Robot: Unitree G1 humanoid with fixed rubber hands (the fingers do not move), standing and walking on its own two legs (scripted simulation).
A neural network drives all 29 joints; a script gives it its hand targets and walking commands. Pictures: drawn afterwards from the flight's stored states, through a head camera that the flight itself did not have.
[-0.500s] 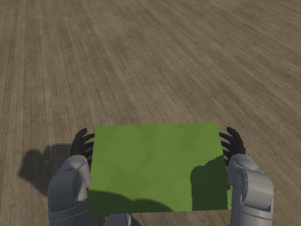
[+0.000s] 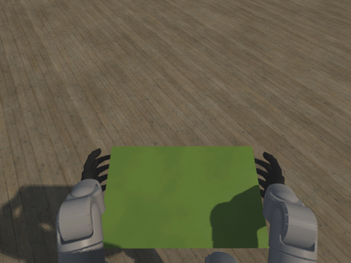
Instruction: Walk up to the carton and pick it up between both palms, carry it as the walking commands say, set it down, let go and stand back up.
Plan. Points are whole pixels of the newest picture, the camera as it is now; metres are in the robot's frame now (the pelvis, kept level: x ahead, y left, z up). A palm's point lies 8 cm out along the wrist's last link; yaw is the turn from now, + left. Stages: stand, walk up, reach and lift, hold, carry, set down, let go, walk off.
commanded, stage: carry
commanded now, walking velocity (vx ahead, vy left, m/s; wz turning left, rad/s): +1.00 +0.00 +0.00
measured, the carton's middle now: (181, 201) +0.26 -0.01 -0.01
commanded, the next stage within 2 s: none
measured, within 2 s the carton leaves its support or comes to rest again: neither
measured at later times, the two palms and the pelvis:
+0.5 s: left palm (116, 59) +0.71 +0.20 +0.08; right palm (220, 56) +0.77 -0.16 +0.07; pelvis +0.49 -0.01 +0.00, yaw +6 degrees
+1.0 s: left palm (123, 4) +1.23 +0.25 +0.07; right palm (198, 3) +1.23 -0.12 +0.09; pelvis +0.98 +0.06 -0.01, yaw +2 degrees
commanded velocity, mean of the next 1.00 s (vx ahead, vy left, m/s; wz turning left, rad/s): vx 1.00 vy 0.00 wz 0.00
